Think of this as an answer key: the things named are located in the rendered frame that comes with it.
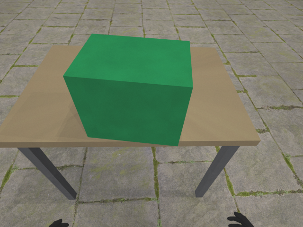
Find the robot right hand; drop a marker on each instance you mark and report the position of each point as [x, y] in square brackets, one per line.
[241, 219]

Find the carton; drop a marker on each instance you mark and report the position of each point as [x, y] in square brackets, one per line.
[132, 88]

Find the table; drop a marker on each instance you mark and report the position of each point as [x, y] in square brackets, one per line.
[45, 116]

